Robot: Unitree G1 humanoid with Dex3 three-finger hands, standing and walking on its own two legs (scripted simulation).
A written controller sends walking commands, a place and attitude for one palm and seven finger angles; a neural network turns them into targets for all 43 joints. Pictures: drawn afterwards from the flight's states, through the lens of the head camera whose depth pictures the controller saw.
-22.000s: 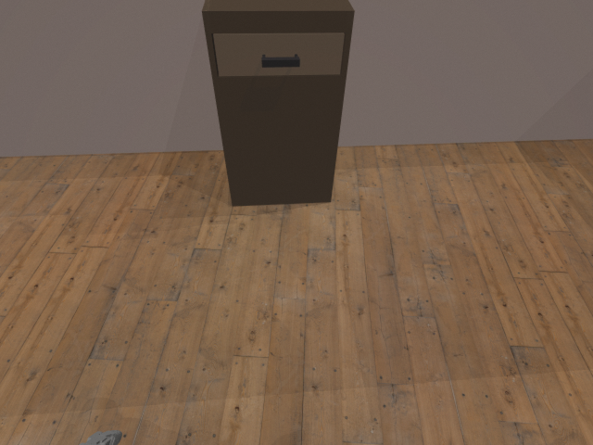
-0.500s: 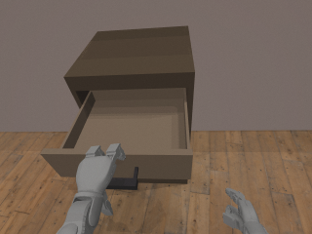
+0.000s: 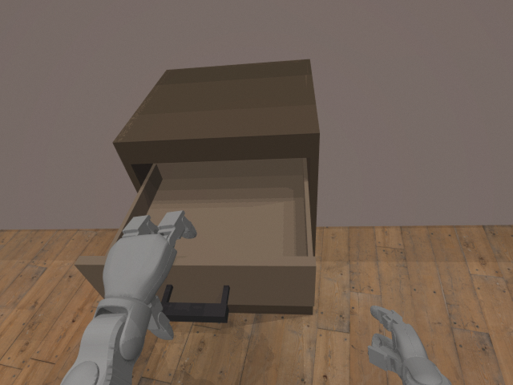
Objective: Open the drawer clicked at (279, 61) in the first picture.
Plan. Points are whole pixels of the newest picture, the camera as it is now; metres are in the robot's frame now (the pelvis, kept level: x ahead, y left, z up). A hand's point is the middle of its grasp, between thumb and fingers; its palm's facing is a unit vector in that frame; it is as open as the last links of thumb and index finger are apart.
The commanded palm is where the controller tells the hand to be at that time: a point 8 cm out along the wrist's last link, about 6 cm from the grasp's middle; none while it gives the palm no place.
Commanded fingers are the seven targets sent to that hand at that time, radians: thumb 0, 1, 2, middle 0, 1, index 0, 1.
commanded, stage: lift the hand off the handle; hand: left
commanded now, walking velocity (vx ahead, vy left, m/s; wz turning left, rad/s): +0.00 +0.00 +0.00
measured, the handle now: (194, 301) +0.27 +0.18 -0.04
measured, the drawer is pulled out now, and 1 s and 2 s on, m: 0.30 0.30 0.30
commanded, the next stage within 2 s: draw the hand back to the body in 0.06 s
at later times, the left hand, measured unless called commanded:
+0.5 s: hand (126, 292) +0.20 +0.22 +0.10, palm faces +0.10 -0.16 -0.98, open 13.9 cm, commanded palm +0.17 +0.21 +0.16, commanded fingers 0.00 -0.50 0.30 -0.30 -1.20 -0.30 -1.20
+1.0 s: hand (122, 279) +0.20 +0.20 +0.15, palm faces +0.27 -0.91 -0.32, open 13.3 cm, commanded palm +0.15 +0.25 +0.17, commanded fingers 0.00 -0.05 0.50 -0.27 -0.91 -0.27 -0.91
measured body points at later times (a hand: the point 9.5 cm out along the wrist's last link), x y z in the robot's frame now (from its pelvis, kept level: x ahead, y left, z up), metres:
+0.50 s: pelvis -0.01 +0.00 +0.00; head -0.03 -0.05 +0.45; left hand +0.19 +0.23 +0.15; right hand +0.23 -0.19 -0.09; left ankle +0.01 +0.13 -0.74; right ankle -0.03 -0.08 -0.74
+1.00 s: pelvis +0.00 +0.01 +0.00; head -0.02 +0.00 +0.45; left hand +0.17 +0.25 +0.17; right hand +0.21 -0.18 -0.06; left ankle +0.01 +0.13 -0.74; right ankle -0.03 -0.08 -0.74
